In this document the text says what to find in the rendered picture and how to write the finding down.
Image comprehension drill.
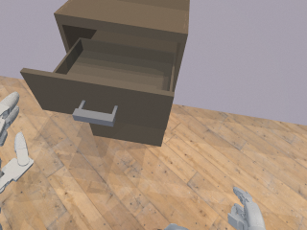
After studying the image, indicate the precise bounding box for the handle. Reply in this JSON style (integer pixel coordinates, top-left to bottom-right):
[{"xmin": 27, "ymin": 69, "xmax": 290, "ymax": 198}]
[{"xmin": 72, "ymin": 100, "xmax": 118, "ymax": 127}]

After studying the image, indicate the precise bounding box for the cabinet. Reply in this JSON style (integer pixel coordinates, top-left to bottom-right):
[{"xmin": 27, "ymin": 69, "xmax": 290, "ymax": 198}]
[{"xmin": 54, "ymin": 0, "xmax": 190, "ymax": 147}]

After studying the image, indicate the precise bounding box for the drawer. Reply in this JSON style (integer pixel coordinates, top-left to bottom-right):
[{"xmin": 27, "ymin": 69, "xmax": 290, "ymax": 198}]
[{"xmin": 20, "ymin": 37, "xmax": 177, "ymax": 130}]

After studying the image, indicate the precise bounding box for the robot right hand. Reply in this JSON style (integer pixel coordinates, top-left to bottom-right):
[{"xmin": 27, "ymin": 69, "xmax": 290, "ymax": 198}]
[{"xmin": 227, "ymin": 187, "xmax": 266, "ymax": 230}]

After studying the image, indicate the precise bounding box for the robot left hand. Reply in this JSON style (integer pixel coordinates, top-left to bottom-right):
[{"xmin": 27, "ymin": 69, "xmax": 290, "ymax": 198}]
[{"xmin": 0, "ymin": 91, "xmax": 34, "ymax": 194}]

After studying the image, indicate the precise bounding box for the robot right shin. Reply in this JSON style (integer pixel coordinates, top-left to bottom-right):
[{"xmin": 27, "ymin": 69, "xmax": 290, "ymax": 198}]
[{"xmin": 165, "ymin": 223, "xmax": 177, "ymax": 229}]

